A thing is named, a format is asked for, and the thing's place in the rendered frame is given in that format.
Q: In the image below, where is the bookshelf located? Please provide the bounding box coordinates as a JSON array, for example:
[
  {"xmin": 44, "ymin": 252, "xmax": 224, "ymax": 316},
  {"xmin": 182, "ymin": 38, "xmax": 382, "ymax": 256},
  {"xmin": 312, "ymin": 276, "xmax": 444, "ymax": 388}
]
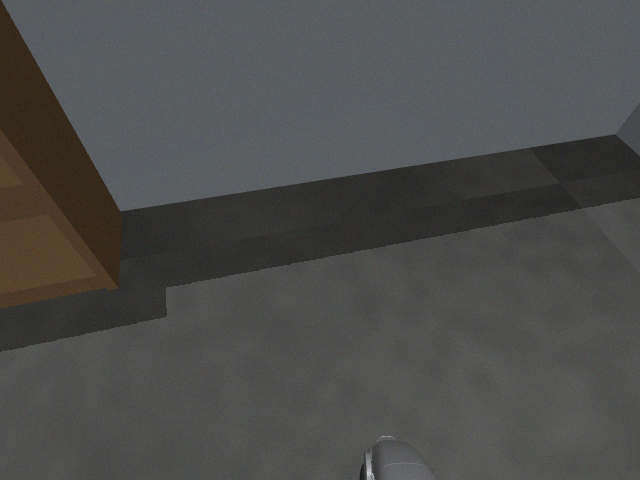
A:
[{"xmin": 0, "ymin": 0, "xmax": 122, "ymax": 308}]

